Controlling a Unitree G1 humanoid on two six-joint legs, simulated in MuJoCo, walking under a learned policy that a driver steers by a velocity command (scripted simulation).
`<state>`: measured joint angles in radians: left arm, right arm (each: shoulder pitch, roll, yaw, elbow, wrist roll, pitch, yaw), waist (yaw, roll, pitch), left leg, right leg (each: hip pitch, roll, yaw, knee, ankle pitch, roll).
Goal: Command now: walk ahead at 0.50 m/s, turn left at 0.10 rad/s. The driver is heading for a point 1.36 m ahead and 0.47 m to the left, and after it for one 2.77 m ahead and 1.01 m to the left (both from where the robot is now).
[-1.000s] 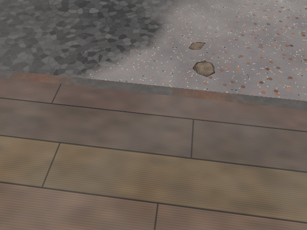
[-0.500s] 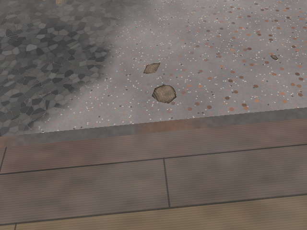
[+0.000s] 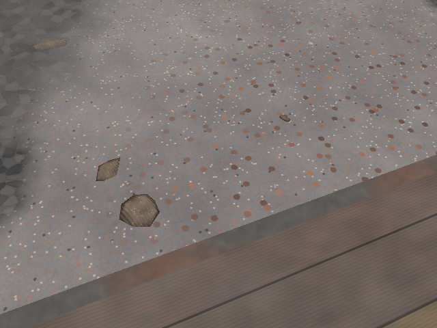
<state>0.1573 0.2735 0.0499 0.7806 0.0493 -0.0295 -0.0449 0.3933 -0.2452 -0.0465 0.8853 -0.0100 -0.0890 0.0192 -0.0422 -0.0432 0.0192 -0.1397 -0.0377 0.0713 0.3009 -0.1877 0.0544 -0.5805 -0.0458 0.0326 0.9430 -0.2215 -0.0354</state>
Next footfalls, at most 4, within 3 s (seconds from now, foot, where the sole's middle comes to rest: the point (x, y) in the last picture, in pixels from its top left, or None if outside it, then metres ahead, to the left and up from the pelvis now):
0.20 right None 0.24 -0.12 -0.78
0.72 left None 0.46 0.16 -0.78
1.26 right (155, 231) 0.82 0.19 -0.78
1.80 left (68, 204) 0.94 0.51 -0.78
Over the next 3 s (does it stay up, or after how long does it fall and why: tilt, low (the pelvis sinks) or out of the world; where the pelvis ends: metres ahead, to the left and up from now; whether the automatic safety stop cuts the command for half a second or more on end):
stays up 1.30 0.55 -0.01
